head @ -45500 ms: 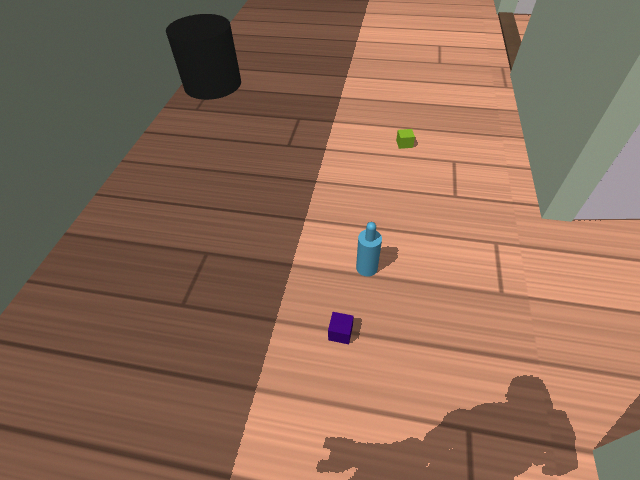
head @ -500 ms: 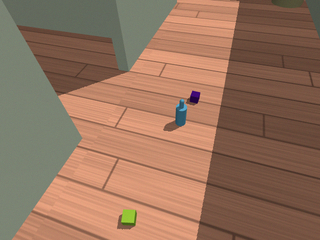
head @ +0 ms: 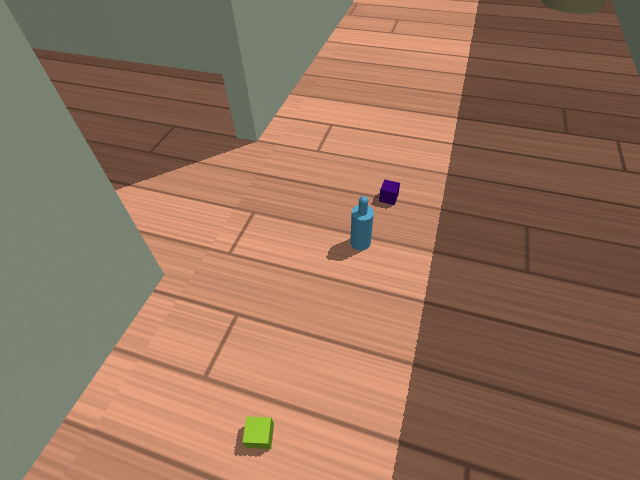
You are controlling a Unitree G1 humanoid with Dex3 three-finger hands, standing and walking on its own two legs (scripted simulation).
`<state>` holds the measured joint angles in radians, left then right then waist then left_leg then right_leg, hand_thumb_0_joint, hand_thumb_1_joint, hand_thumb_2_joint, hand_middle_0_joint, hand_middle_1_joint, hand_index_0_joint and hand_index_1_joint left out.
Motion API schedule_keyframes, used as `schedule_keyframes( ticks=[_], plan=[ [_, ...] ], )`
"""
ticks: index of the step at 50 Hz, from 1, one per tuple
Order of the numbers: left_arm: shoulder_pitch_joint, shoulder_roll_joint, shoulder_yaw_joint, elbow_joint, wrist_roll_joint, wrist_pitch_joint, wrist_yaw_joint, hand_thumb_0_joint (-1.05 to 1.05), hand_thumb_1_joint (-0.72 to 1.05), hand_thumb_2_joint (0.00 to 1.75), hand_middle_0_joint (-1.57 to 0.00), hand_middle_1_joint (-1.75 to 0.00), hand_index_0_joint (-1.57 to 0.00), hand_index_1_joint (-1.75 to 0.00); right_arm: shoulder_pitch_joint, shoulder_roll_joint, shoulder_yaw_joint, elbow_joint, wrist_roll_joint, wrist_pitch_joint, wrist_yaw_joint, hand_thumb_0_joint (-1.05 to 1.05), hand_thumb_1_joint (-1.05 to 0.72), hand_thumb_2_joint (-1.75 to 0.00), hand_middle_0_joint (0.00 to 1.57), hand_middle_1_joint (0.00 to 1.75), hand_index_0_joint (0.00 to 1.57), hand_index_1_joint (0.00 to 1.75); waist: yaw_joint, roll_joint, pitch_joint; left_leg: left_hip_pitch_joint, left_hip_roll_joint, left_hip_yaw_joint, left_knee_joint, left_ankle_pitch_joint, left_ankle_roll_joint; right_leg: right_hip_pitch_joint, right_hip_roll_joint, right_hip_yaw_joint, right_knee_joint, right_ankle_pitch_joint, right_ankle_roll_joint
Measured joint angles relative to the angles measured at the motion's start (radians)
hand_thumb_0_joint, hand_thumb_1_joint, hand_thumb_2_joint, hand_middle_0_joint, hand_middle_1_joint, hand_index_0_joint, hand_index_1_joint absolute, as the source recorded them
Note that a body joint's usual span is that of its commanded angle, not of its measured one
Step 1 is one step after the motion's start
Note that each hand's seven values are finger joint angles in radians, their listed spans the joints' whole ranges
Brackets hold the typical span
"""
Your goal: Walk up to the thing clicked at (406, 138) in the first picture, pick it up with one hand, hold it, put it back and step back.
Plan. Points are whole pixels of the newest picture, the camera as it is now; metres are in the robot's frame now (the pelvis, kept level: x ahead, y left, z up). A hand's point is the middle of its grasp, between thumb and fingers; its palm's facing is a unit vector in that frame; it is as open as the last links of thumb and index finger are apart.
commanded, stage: stand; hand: left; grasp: from above
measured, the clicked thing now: (258, 432) +0.36 +0.24 -0.75
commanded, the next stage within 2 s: rise first in 0.04 s
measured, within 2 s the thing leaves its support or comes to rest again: neither
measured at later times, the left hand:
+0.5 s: hand out of the picture +0.14 +0.25 -0.18, palm faces -0.08 -0.92 -0.38, open 10.7 cm
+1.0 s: hand out of the picture +0.11 +0.28 -0.29, palm faces -0.28 -0.80 -0.53, open 13.2 cm
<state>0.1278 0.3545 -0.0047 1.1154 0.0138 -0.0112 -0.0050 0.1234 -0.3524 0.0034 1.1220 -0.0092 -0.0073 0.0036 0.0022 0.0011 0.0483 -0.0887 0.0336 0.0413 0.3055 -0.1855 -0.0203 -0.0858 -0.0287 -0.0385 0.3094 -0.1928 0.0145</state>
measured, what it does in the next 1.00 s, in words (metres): lowers itself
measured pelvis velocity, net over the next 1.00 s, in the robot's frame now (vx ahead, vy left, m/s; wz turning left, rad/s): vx -0.04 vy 0.01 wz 0.00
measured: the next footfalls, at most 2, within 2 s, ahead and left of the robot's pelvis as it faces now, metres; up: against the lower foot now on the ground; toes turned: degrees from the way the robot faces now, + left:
none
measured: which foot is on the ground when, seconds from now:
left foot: down 0.00-1.00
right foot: down 0.00-1.00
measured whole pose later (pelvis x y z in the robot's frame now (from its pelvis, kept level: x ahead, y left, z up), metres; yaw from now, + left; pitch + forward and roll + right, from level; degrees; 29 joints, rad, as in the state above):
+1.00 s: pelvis -0.04 +0.01 -0.14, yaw +0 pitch +23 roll -2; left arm 0.15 0.36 0.14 0.56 0.39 0.08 0.00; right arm 0.15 -0.25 -0.03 0.56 0.00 -0.17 0.00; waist -0.02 -0.01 -0.15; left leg -1.19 0.05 -0.01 1.37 -0.58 -0.01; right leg -1.16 -0.05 -0.04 1.34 -0.58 0.02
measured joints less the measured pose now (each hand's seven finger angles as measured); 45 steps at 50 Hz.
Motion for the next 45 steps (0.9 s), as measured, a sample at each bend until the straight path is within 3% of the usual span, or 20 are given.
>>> schedule_keyframes(
  ticks=[8,10,12,16,20,26,31,37,45],
  plan=[
    [-0.002,-0.001,-0.001,0.000,0.000,0.001,0.000,0.01,0.91,0.90,-0.20,-0.30,-0.20,-0.30,-0.001,0.000,0.001,-0.001,0.000,-0.001,0.000,0.00,-0.90,-0.90,0.20,0.30,0.21,0.29,0.001,0.000,0.000,-0.001,0.000,0.000,0.000,-0.001,0.001,-0.001,0.000,0.000,-0.001,0.000,0.001],
    [-0.001,-0.011,0.015,-0.051,-0.022,-0.004,0.012,0.01,0.89,0.90,-0.21,-0.31,-0.21,-0.32,0.029,0.003,0.006,-0.084,0.033,-0.007,-0.019,0.01,-0.91,-0.90,0.20,0.30,0.21,0.29,-0.004,0.001,-0.006,-0.054,-0.003,-0.006,0.042,-0.014,0.003,-0.052,-0.004,-0.004,0.042,-0.015,0.000],
    [-0.055,-0.024,0.043,-0.052,-0.022,-0.020,0.016,0.01,0.85,0.90,-0.22,-0.34,-0.22,-0.35,0.051,0.015,0.004,-0.165,0.053,-0.023,-0.035,0.01,-0.91,-0.90,0.20,0.30,0.21,0.29,-0.005,0.001,0.003,-0.113,-0.004,-0.013,0.092,-0.028,0.005,-0.107,-0.007,-0.009,0.091,-0.032,-0.001],
    [-0.175,-0.015,0.110,-0.018,0.039,-0.017,-0.010,0.01,0.69,0.87,-0.24,-0.48,-0.23,-0.49,0.068,0.063,-0.009,-0.266,0.045,-0.033,-0.040,0.00,-0.90,-0.90,0.20,0.30,0.21,0.29,-0.013,-0.014,-0.012,-0.256,0.001,-0.016,0.209,-0.065,0.002,-0.250,-0.006,-0.008,0.208,-0.070,-0.006],
    [-0.180,-0.009,0.148,-0.082,0.100,0.006,-0.020,0.01,0.46,0.85,-0.23,-0.65,-0.24,-0.65,0.098,0.101,-0.024,-0.339,0.035,-0.035,-0.030,0.00,-0.89,-0.90,0.20,0.30,0.21,0.29,-0.025,-0.022,-0.040,-0.349,0.008,-0.010,0.306,-0.110,0.002,-0.346,-0.003,0.002,0.300,-0.108,-0.007],
    [-0.128,-0.025,0.150,-0.177,0.160,0.081,-0.008,0.01,0.04,0.83,-0.23,-0.81,-0.24,-0.81,0.135,0.112,-0.030,-0.418,0.034,-0.039,-0.015,0.01,-0.88,-0.89,0.20,0.30,0.21,0.29,-0.036,-0.010,-0.081,-0.456,0.012,-0.010,0.425,-0.168,0.008,-0.447,-0.003,0.007,0.405,-0.157,-0.001],
    [-0.070,-0.036,0.164,-0.267,0.198,0.090,0.000,0.01,-0.21,0.84,-0.23,-0.88,-0.23,-0.89,0.134,0.105,-0.044,-0.466,0.024,-0.067,-0.008,0.01,-0.88,-0.89,0.20,0.30,0.21,0.29,-0.033,-0.007,-0.113,-0.599,0.016,-0.016,0.587,-0.238,0.011,-0.585,-0.004,0.008,0.559,-0.222,0.003],
    [0.009,-0.036,0.165,-0.420,0.245,0.094,0.002,0.00,-0.35,0.86,-0.23,-0.91,-0.22,-0.92,0.102,0.101,-0.055,-0.505,0.017,-0.092,-0.009,0.01,-0.88,-0.90,0.20,0.30,0.21,0.29,-0.025,-0.008,-0.134,-0.758,0.019,-0.028,0.759,-0.305,0.013,-0.738,-0.006,0.005,0.724,-0.288,0.005],
    [0.087,-0.025,0.144,-0.583,0.294,0.129,0.001,0.00,-0.41,0.85,-0.25,-0.90,-0.24,-0.92,0.056,0.108,-0.044,-0.554,0.016,-0.128,-0.011,0.01,-0.91,-0.90,0.20,0.30,0.21,0.29,-0.021,-0.004,-0.170,-0.942,0.019,-0.046,0.924,-0.358,0.014,-0.913,-0.009,-0.005,0.884,-0.342,0.004]
  ],
)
